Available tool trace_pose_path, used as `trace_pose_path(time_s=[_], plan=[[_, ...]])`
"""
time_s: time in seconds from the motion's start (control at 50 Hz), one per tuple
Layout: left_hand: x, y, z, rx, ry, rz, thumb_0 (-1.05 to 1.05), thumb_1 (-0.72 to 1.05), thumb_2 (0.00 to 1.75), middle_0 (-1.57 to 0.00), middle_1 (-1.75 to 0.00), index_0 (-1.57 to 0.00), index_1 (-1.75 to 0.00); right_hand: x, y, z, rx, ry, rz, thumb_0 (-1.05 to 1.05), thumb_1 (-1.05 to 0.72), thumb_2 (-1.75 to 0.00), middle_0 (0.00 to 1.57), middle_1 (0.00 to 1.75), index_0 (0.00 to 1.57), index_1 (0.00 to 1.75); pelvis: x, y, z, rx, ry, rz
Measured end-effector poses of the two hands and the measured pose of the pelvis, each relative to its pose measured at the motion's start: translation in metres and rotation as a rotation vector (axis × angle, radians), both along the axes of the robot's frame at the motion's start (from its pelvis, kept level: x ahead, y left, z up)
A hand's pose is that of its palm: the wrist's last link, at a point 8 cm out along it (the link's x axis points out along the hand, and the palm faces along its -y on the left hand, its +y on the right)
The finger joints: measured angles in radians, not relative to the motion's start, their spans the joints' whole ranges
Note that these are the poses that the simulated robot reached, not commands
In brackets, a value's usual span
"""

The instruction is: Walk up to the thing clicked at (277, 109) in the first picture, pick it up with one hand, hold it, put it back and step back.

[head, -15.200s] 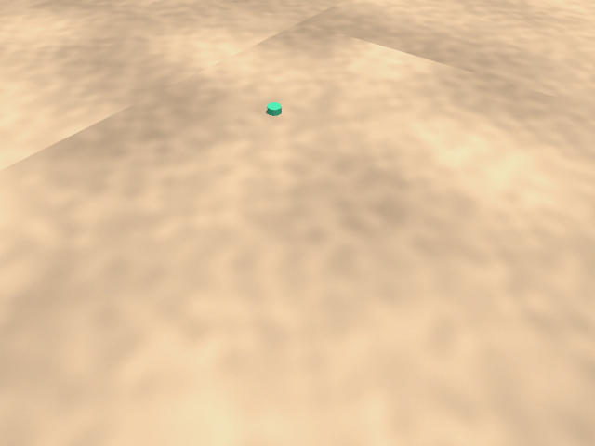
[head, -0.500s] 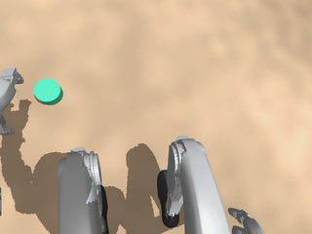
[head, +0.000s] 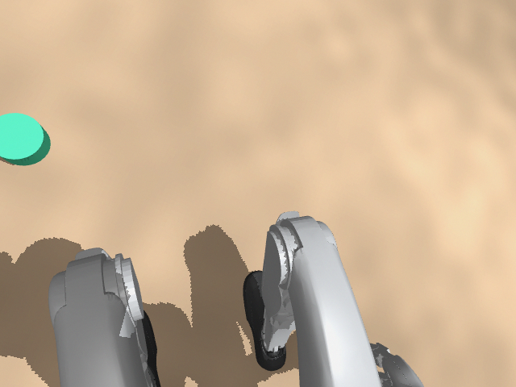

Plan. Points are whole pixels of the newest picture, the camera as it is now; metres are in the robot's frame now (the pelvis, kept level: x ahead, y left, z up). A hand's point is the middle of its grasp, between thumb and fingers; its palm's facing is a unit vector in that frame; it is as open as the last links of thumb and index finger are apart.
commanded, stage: rise first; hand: left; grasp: from above
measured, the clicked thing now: (20, 139) +0.55 +0.32 -0.32
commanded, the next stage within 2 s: none
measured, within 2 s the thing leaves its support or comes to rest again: neither
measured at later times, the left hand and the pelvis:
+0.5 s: hand out of the picture +0.48 +0.35 -0.18, palm faces -0.46 -0.08 -0.88, open 14.0 cm; pelvis +0.00 +0.00 -0.01, yaw -2 degrees
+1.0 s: hand out of the picture +0.49 +0.35 -0.19, palm faces -0.46 -0.09 -0.88, open 14.1 cm; pelvis +0.00 +0.01 -0.02, yaw -3 degrees
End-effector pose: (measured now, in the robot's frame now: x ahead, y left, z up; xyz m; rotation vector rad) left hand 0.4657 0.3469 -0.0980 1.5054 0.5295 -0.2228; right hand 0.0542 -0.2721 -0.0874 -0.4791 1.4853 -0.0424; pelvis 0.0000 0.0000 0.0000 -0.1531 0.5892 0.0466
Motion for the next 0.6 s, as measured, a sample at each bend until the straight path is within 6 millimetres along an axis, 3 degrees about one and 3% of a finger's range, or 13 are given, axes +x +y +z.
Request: trace_pose_path(time_s=[0.6], plan=[[0.019, 0.001, -0.029, -0.016, 0.002, -0.011, 0.0, -0.53, 1.0, -0.08, -1.05, -0.09, -1.04, -0.018, 0.004, -0.006, -0.009, 0.074, 0.019, 0.0, -0.91, -0.91, 0.2, 0.3, 0.2, 0.3, 0.001, 0.003, -0.017, -0.027, -0.013, -0.017]])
